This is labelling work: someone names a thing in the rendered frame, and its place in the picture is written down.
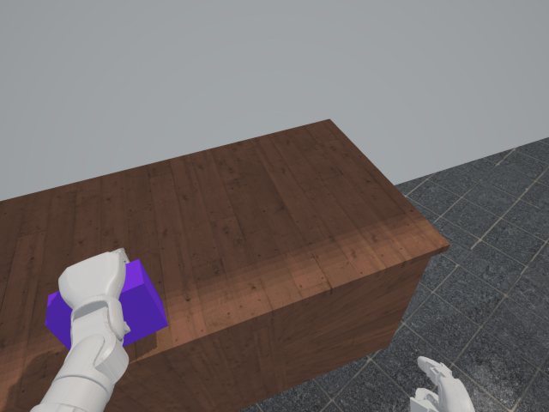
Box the left robot forearm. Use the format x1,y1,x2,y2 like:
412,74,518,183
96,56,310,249
30,295,129,412

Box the table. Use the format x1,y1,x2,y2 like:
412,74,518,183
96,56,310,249
0,119,450,412

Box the robot left hand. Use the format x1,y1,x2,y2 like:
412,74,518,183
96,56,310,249
58,248,130,334

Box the sponge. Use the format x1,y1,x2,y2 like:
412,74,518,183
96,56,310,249
45,259,168,350

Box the robot right hand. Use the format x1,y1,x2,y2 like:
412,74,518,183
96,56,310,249
410,356,475,412

